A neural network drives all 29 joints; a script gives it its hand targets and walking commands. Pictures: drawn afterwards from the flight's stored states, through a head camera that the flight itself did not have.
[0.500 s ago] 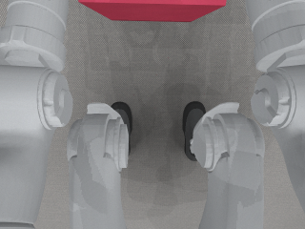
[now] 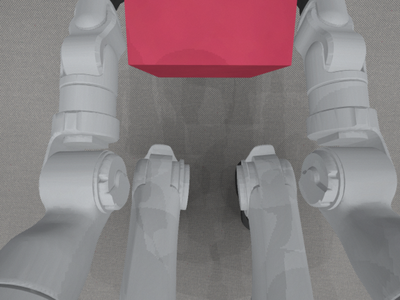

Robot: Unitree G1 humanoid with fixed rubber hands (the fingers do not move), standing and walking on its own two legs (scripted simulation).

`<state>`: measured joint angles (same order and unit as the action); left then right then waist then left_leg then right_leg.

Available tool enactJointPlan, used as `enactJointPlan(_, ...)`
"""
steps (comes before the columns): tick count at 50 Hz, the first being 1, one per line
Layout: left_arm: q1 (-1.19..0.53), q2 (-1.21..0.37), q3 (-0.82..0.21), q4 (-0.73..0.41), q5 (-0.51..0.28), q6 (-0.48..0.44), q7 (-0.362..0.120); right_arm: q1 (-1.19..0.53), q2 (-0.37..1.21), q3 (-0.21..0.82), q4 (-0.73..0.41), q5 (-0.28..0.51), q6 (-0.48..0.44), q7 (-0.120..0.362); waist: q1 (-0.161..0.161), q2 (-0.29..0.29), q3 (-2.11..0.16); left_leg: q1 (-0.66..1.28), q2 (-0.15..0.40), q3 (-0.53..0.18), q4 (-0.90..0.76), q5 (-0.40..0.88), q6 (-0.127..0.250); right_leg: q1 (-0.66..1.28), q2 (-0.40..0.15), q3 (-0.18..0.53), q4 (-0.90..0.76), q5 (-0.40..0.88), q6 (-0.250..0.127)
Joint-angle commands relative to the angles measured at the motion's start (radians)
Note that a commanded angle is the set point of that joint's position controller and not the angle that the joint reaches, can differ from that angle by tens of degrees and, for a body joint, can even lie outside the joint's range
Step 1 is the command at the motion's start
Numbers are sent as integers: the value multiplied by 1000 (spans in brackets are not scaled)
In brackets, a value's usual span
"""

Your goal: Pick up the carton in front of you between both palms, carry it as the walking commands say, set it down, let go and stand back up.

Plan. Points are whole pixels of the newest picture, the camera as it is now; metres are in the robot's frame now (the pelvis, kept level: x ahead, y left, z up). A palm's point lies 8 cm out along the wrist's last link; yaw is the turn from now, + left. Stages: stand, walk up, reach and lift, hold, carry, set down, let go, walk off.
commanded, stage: reach and lift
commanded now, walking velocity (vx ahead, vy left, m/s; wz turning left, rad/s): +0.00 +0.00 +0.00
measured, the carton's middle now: (207, 11) +0.56 +0.01 -0.18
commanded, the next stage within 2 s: none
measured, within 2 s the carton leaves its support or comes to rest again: neither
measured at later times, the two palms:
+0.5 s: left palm out of the picture +0.50 +0.16 +0.06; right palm out of the picture +0.50 -0.14 +0.06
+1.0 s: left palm out of the picture +0.44 +0.16 +0.22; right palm out of the picture +0.45 -0.14 +0.22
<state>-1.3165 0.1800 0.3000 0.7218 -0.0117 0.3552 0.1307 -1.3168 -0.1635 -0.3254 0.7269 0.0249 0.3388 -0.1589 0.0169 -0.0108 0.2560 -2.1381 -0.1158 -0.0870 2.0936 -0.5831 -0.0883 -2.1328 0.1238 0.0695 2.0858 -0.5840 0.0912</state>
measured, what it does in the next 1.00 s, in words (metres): rises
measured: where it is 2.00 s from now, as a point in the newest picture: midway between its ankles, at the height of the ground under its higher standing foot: (205, 206)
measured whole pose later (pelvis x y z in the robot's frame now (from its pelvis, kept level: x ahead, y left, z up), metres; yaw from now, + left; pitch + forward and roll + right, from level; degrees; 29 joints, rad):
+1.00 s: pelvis +0.06 +0.00 +0.26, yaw +1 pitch +29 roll +0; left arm -0.62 -0.09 0.39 0.62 0.21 0.35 0.04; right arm -0.64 0.09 -0.40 0.65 -0.20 0.34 -0.06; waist 0.01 -0.01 -0.22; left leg -1.24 -0.09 -0.12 1.18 -0.44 -0.04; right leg -1.24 0.10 0.12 1.18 -0.44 0.04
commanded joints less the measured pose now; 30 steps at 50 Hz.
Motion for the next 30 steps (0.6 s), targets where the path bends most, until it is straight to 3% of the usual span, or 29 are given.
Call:
enactJointPlan(1, -656, -1070, -429, -50, -63, -2, -299, -652, 1084, 446, -23, 60, 10, 307, -1, 18, -1460, 620, -36, 192, -253, 322, 45, 592, 47, -169, -248, 310, -64)
enactJointPlan(3, -636, -1090, -342, 34, -2, 0, -316, -631, 1100, 345, 54, -15, 12, 320, -8, 13, -1293, 533, -41, 188, -316, 206, 54, 527, 50, -166, -307, 201, -67)
enactJointPlan(6, -603, -1089, -225, 102, 78, 1, -335, -600, 1097, 227, 134, -92, 10, 333, -7, 10, -1212, 500, -47, 183, -387, 150, 64, 492, 50, -163, -378, 139, -69)
enactJointPlan(11, -579, -1082, -137, 131, 149, 8, -351, -588, 1099, 161, 150, -147, 18, 346, 2, -3, -1242, 536, -48, 180, -475, 121, 73, 551, 49, -159, -470, 109, -68)
enactJointPlan(15, -585, -1129, -185, 82, 132, 16, -360, -597, 1145, 210, 100, -128, 27, 356, 4, -6, -1379, 635, -48, 185, -519, 164, 70, 644, 51, -163, -516, 148, -63)
enactJointPlan(22, -516, -1236, -361, -57, 38, 46, -363, -516, 1242, 374, -29, -46, 55, 369, 1, 8, -1621, 870, -49, 187, -584, 322, 51, 812, 54, -169, -579, 294, -51)
enactJointPlan(30, -316, -1299, -456, -92, 9, 46, -353, -309, 1296, 461, -61, -13, 54, 376, -6, 21, -1511, 1006, -51, 153, -697, 387, 42, 911, 57, -139, -686, 356, -46)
